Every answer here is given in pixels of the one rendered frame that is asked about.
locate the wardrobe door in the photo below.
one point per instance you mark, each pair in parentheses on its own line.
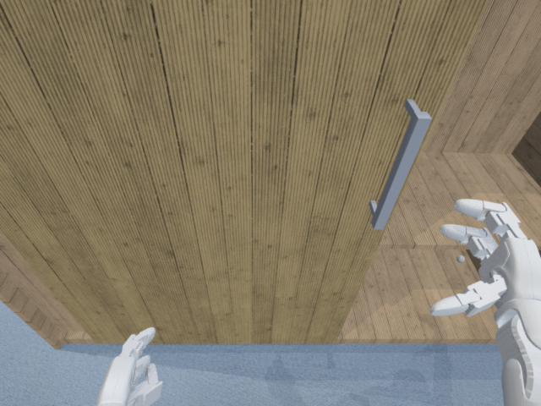
(205,167)
(20,272)

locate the handle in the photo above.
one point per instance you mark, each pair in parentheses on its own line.
(412,140)

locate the right robot hand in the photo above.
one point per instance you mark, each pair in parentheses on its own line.
(516,260)

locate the right robot forearm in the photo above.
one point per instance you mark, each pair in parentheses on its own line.
(519,341)

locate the left robot hand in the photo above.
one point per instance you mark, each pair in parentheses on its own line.
(119,384)

